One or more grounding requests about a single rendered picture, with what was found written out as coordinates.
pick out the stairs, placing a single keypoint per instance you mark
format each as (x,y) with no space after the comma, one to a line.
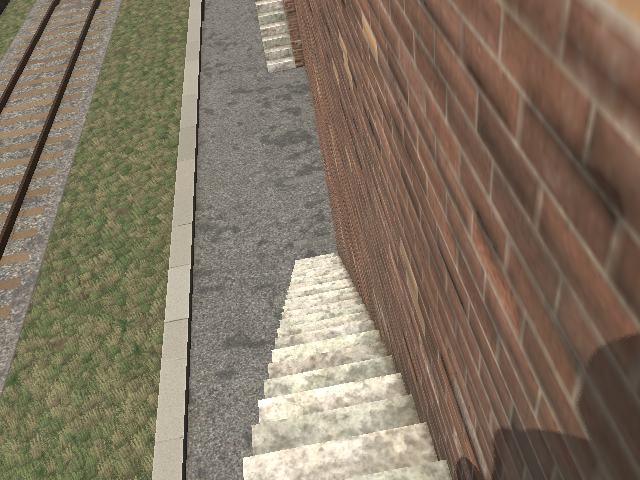
(334,407)
(275,35)

